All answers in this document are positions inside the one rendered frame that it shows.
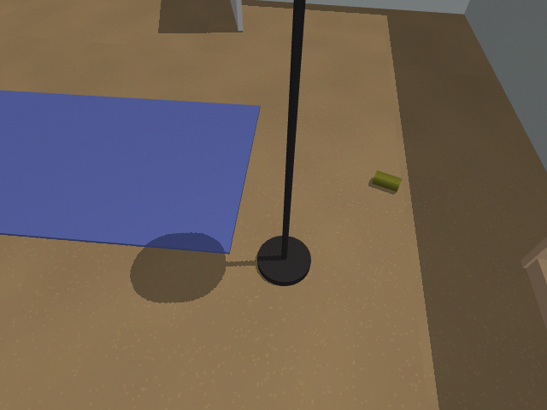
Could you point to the floor lamp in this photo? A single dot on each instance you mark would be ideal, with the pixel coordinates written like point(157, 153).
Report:
point(285, 260)

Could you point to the can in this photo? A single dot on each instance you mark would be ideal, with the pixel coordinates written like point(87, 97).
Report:
point(386, 180)

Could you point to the bookshelf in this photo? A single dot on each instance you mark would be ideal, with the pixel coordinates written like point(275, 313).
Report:
point(535, 263)

